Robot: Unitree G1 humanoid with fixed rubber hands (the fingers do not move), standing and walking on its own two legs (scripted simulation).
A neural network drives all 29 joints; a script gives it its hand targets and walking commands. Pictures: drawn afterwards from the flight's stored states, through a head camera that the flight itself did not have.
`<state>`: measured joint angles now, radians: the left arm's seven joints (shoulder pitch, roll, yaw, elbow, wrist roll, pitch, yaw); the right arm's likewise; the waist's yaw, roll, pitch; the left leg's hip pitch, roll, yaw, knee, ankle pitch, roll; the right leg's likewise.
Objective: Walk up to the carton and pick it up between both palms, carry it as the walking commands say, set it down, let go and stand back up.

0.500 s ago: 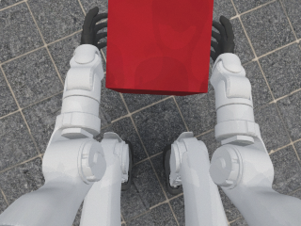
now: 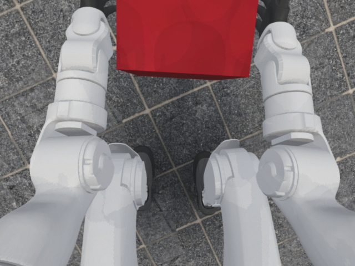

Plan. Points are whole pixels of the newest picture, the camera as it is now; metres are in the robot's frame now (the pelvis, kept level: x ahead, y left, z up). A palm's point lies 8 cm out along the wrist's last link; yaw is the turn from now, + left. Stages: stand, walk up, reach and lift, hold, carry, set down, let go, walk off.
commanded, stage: set down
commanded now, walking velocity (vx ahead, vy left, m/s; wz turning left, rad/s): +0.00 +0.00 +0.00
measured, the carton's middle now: (182, 25) +0.55 -0.01 -0.22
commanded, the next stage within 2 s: none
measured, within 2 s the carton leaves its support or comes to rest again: rests again in 0.72 s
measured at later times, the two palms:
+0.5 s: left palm (101, 13) +0.55 +0.14 -0.18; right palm (262, 25) +0.54 -0.16 -0.18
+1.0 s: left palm (104, 15) +0.56 +0.14 -0.20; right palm (259, 28) +0.54 -0.16 -0.20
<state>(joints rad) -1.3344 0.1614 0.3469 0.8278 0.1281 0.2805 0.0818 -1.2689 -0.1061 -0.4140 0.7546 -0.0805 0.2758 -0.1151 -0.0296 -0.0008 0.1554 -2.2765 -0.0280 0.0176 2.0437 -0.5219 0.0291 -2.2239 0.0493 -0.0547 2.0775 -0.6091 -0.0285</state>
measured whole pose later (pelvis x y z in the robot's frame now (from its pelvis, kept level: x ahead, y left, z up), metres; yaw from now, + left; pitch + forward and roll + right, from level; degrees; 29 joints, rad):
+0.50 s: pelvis +0.00 +0.00 -0.03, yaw +0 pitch +39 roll -1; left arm -1.42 0.24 0.25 0.94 0.01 0.24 0.11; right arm -1.36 -0.17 -0.33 0.86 0.01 0.25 -0.14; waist -0.03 0.00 0.27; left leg -2.31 -0.03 0.02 2.16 -0.54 0.03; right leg -2.25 0.06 -0.06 2.20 -0.63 -0.03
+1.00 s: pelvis +0.00 +0.00 -0.04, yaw -1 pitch +37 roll -1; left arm -1.48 0.27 0.26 1.00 0.01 0.23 0.07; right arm -1.41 -0.20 -0.32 0.91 0.02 0.24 -0.11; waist -0.03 0.00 0.35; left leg -2.30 -0.02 0.02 2.21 -0.55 0.03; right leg -2.25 0.06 -0.06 2.24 -0.63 -0.03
